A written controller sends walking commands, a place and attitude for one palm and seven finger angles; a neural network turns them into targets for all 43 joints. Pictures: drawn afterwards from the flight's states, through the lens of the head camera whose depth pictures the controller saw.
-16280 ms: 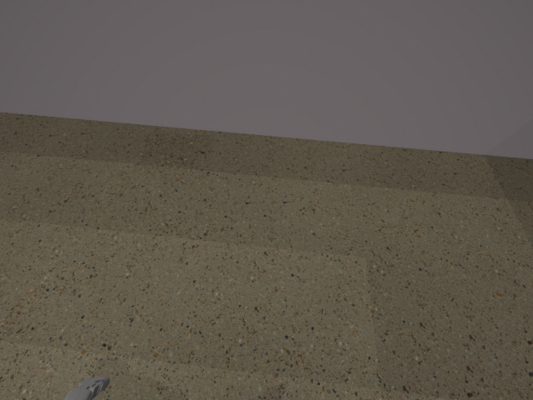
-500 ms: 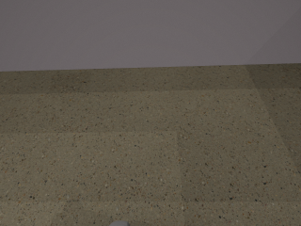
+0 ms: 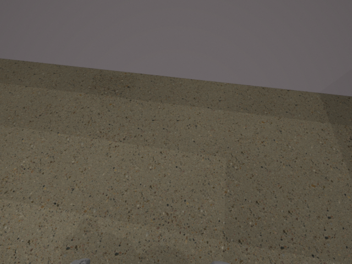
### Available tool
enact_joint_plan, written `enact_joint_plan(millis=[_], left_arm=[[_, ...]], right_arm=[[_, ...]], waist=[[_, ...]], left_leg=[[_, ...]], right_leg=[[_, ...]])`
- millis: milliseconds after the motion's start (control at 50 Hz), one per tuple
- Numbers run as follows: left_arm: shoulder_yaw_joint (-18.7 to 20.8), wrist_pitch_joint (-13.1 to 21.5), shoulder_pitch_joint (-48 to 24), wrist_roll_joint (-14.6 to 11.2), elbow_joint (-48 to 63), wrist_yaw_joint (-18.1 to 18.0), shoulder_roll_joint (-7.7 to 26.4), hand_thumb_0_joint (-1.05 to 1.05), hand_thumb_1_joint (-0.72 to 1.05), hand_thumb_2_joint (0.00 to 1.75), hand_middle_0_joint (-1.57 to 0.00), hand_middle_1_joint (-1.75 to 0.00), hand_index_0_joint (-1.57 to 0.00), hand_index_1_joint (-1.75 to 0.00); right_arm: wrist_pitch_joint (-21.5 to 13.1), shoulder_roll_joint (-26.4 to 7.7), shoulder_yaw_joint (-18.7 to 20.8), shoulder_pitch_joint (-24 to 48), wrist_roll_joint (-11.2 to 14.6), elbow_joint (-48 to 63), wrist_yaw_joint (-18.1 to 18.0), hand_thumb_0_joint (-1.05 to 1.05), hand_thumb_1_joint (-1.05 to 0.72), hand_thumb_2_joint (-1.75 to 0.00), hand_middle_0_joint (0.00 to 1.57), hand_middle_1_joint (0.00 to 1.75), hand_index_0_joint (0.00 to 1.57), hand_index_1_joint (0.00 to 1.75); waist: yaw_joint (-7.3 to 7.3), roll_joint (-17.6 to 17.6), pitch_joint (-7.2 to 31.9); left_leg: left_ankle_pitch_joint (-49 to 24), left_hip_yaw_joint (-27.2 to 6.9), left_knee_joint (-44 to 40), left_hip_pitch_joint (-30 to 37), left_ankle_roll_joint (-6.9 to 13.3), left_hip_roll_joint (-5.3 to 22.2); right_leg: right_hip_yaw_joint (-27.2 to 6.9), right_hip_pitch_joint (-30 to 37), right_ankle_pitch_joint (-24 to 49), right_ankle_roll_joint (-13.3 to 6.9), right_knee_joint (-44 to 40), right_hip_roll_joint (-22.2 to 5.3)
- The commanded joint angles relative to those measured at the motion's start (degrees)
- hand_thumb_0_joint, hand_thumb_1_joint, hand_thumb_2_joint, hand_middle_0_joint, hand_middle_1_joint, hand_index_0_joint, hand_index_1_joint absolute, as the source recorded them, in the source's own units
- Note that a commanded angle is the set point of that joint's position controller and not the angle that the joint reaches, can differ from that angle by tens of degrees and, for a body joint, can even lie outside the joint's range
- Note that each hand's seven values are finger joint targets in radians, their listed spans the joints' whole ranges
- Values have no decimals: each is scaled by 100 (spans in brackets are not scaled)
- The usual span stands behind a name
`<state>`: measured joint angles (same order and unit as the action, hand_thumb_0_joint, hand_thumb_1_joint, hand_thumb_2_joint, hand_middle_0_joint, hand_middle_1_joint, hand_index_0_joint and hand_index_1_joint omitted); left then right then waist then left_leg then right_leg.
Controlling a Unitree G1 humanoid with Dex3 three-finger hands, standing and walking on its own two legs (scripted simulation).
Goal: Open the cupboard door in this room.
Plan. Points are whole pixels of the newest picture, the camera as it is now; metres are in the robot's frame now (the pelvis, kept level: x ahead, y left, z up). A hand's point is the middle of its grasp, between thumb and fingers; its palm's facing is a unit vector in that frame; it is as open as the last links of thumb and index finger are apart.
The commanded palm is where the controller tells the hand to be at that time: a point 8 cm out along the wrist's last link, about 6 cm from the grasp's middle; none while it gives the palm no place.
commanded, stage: turn or walk to find it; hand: left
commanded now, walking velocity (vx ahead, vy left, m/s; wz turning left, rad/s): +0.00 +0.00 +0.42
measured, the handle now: out of the picture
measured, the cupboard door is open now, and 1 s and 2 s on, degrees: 0 0 0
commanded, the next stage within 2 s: stand and wait in 0.34 s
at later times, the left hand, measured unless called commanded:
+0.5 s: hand out of the picture -0.04 +0.13 -0.15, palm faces +0.25 -0.93 -0.28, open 7.3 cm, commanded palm none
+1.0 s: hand out of the picture -0.03 +0.15 -0.17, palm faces +0.03 -0.97 -0.25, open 7.4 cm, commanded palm none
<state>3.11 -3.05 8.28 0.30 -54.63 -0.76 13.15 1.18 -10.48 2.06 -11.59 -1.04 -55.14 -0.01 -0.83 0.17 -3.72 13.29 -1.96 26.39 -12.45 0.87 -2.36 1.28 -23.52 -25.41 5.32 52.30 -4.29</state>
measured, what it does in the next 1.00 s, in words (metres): walks backwards: right foot, then left foot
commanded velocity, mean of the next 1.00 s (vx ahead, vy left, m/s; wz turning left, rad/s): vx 0.00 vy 0.00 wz -0.20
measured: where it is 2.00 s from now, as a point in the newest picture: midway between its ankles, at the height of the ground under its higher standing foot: outside the picture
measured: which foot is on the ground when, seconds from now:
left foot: down 0.00-0.10, up 0.12-0.62, down 0.64-1.00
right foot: up 0.00-0.08, down 0.10-0.68, up 0.70-1.00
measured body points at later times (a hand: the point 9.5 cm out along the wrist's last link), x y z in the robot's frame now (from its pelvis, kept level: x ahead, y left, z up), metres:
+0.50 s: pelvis -0.04 -0.06 +0.01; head -0.01 -0.09 +0.45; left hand -0.05 +0.18 -0.13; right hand +0.04 -0.31 -0.16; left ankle -0.12 +0.11 -0.67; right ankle +0.00 -0.12 -0.74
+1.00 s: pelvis -0.08 -0.06 -0.01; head -0.05 -0.07 +0.44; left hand -0.03 +0.21 -0.15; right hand -0.02 -0.30 -0.16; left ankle -0.12 +0.07 -0.74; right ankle -0.08 -0.17 -0.72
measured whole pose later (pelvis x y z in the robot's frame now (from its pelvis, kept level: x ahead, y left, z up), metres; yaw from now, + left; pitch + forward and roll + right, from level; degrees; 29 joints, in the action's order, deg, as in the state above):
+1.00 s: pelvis -0.08 -0.06 -0.01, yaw -3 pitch -2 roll +1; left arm 4.8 -3.6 12.0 1.1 -57.2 1.0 12.4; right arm 0.9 -10.9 3.5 -9.4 -1.3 -57.7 -1.3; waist 1.3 -0.8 -5.6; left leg 21.6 13.2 33.1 -8.4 -1.6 6.7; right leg 4.2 -20.8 -24.2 2.9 45.9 -3.5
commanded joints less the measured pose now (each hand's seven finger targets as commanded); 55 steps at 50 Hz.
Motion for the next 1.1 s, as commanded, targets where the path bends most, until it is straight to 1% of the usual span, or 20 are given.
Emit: enact_joint_plan(millis=[0,60,80,100,160,240,360,500,580,620,640,680,740,800,920,980,1000,1020,1040,1080], left_arm=[[56,176,86,-26,460,-49,398,0,90,90,-20,-30,-20,-30],[134,319,758,16,309,-76,677,0,90,90,-20,-30,-20,-30],[245,376,906,110,290,-132,1210,0,90,90,-20,-30,-20,-30],[248,347,899,80,384,-135,1376,0,90,90,-20,-30,-20,-30],[175,326,-42,40,617,-135,828,0,90,90,-20,-30,-20,-30],[98,399,75,35,607,-119,588,0,90,90,-20,-30,-20,-30],[121,420,676,70,335,-133,587,0,90,90,-20,-30,-20,-30],[28,415,1096,158,-219,-75,615,0,90,90,-20,-30,-20,-30],[105,332,827,63,-359,-55,659,0,90,90,-20,-30,-20,-30],[87,274,773,10,-310,-32,409,0,90,90,-20,-30,-20,-30],[63,241,749,-13,-254,15,247,0,90,90,-20,-30,-20,-30],[120,59,425,68,-209,53,286,0,90,90,-20,-30,-20,-30],[216,-34,818,96,-318,97,254,0,90,90,-20,-30,-20,-30],[231,-25,665,100,-197,122,195,0,90,90,-20,-30,-20,-30],[177,34,328,90,147,172,136,0,90,90,-20,-30,-20,-30],[221,132,802,111,62,181,323,0,90,90,-20,-30,-20,-30],[281,213,1169,135,-38,152,675,0,90,90,-20,-30,-20,-30],[404,288,1400,178,-86,57,1369,0,90,90,-20,-30,-20,-30],[388,240,1565,51,-79,-16,1391,0,90,90,-20,-30,-20,-30],[410,217,891,63,129,-64,1218,0,90,90,-20,-30,-20,-30]], right_arm=[[-16,-1216,373,-117,-50,312,-86,0,-90,-90,20,30,20,30],[-18,-965,368,-43,34,361,-50,0,-90,-90,20,30,20,30],[-28,-558,300,-126,71,467,-15,0,-90,-90,20,30,20,30],[35,-719,357,60,41,582,-35,0,-90,-90,20,30,20,30],[219,-796,438,-195,-31,178,40,0,-90,-90,20,30,20,30],[256,-679,407,-577,-37,-13,98,0,-90,-90,20,30,20,30],[255,-656,347,-281,-36,-31,56,0,-90,-90,20,30,20,30],[55,-366,116,-57,38,-186,-51,0,-90,-90,20,30,20,30],[-55,-423,80,-536,78,-421,-177,0,-90,-90,20,30,20,30],[-142,-713,144,-622,79,-437,-234,0,-90,-90,20,30,20,30],[-138,-992,185,-427,45,-337,-269,0,-90,-90,20,30,20,30],[-97,-1042,196,-77,-23,-241,-356,0,-90,-90,20,30,20,30],[-116,-844,173,395,-7,-40,-355,0,-90,-90,20,30,20,30],[-136,-883,278,216,-22,-5,-311,0,-90,-90,20,30,20,30],[-94,-1094,427,55,-60,-2,-221,0,-90,-90,20,30,20,30],[-68,-1186,471,164,-25,68,-179,0,-90,-90,20,30,20,30],[-62,-1056,458,63,10,129,-149,0,-90,-90,20,30,20,30],[-56,-557,322,186,35,402,-123,0,-90,-90,20,30,20,30],[37,-631,272,631,74,596,-171,0,-90,-90,20,30,20,30],[90,-697,296,627,54,536,-168,0,-90,-90,20,30,20,30]], waist=[[-4,-900,490],[321,-150,855],[368,1432,936],[436,1559,680],[33,806,-102],[-33,892,74],[199,850,210],[404,1035,370],[73,842,570],[-41,-170,656],[12,-1042,462],[-34,-1593,-144],[294,-964,-284],[192,-683,-198],[24,-1210,74],[306,-889,382],[470,-53,665],[614,1952,720],[773,1639,726],[557,1451,392]], left_leg=[[-2775,-1616,-346,221,837,1464],[-1142,-1236,464,-840,237,817],[951,-304,1658,-1926,-197,10],[2162,-232,2808,-1936,-268,-51],[1204,-385,4327,-1804,-264,268],[457,-155,4508,-1836,-449,315],[541,-154,3934,-1852,-544,480],[1133,404,1116,-470,-339,469],[229,539,-271,551,-220,477],[-67,87,-742,1399,-6,1125],[-167,-713,-937,1323,353,1856],[-1067,-774,-1330,470,867,2491],[-1899,27,-933,303,800,2117],[-2446,335,-708,682,738,2037],[-2520,563,-201,794,682,2200],[-2163,948,759,511,304,2007],[-1441,1205,1821,-36,-28,1724],[1871,1341,3272,-1793,-386,869],[2538,492,3904,-1843,-355,708],[1896,50,4362,-2073,-308,820]], right_leg=[[99,467,130,-112,-1267,198],[-198,2252,1730,-225,-3219,-239],[-1635,2921,2319,-729,-3435,-1702],[-2021,2063,2985,-1300,-3525,-2457],[-1132,761,942,-1224,-3893,-1674],[-216,1127,1434,-945,-3782,-1207],[-320,1629,1521,-1089,-3791,-1401],[-798,1555,2177,-1402,-3792,-1150],[-956,1125,2445,-1207,-3401,-965],[-581,263,1852,-840,-2838,-406],[-198,-255,1275,-614,-2292,27],[-8,-495,-322,-395,-379,204],[-169,-722,-92,-324,992,212],[-27,-958,22,-215,1123,166],[442,-126,-34,-243,-629,129],[600,876,1180,-335,-2074,238],[106,1772,2356,-486,-2765,-106],[-2095,2656,4475,-1125,-3000,-1596],[-2382,2172,5065,-1699,-3118,-1973],[-2313,1642,3052,-1762,-3425,-1594]])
